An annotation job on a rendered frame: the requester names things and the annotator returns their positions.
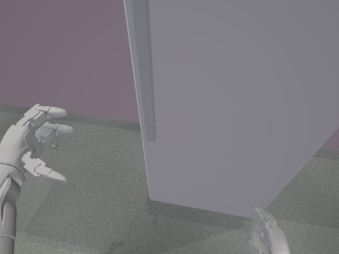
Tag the robot left forearm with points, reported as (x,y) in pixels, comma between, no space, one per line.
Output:
(11,180)

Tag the robot left hand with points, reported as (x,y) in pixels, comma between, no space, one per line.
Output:
(19,140)

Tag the fridge door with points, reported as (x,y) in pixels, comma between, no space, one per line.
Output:
(245,92)

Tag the handle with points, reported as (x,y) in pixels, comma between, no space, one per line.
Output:
(141,20)

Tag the robot right hand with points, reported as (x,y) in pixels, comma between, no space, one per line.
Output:
(274,240)

